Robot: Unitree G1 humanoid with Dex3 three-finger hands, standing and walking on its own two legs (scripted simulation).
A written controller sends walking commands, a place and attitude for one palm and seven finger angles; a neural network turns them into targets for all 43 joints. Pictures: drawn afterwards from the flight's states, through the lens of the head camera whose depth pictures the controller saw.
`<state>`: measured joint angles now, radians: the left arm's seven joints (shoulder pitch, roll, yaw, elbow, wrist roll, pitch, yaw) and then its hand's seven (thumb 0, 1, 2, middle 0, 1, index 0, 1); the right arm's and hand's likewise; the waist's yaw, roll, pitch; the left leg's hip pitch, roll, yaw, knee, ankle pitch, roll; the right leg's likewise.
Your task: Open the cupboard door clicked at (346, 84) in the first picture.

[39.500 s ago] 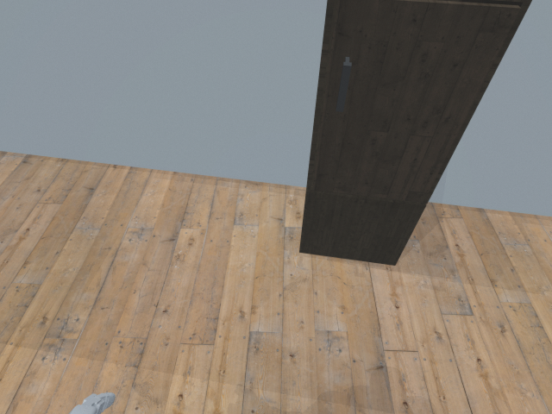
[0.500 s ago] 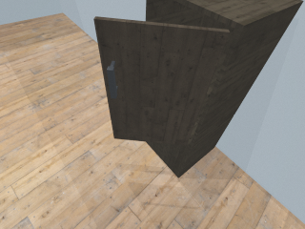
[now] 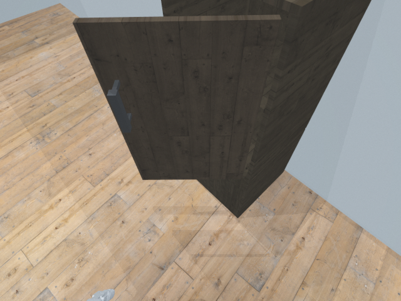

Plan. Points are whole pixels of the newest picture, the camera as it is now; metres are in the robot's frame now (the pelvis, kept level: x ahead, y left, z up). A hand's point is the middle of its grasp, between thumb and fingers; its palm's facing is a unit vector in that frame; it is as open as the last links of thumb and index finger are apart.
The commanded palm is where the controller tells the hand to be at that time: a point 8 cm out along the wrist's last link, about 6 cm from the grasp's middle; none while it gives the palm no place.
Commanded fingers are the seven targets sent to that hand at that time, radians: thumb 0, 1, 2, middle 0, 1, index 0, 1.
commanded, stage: come to a stop and stand still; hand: left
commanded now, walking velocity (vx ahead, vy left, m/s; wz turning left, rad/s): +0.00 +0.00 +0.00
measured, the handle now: (122, 107) +0.52 +0.20 +0.06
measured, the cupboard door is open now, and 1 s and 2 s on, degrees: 46 46 46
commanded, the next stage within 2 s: look again from close up in 0.72 s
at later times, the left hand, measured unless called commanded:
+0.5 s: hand out of the picture -0.02 +0.13 -0.17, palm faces +0.05 -0.98 -0.19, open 7.3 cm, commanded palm none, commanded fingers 0.00 0.90 0.90 -0.20 -0.30 -0.20 -0.30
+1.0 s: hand out of the picture -0.05 +0.13 -0.17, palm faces +0.02 -0.98 -0.18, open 7.4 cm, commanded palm none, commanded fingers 0.00 0.90 0.90 -0.20 -0.30 -0.20 -0.30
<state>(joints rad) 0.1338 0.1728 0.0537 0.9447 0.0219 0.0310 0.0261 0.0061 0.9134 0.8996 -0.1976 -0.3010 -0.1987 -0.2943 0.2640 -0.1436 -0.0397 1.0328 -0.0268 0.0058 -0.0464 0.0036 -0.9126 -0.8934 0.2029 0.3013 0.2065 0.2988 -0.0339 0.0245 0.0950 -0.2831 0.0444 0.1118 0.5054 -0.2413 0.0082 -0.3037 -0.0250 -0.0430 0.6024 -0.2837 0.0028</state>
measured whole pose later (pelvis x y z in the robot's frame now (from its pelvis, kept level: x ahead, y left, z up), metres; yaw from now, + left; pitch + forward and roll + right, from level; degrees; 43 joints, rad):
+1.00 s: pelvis -0.04 -0.02 +0.00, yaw +0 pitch -1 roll -1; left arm 0.35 0.09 -0.01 1.12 0.02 -0.03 0.04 0.01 0.90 0.90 -0.20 -0.30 -0.20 -0.30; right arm 0.39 -0.12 0.01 1.08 -0.02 -0.01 -0.02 0.00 -0.91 -0.89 0.20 0.30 0.20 0.30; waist -0.03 0.05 -0.01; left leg -0.25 0.00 0.04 0.54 -0.27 0.02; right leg -0.26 0.02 -0.07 0.49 -0.22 -0.04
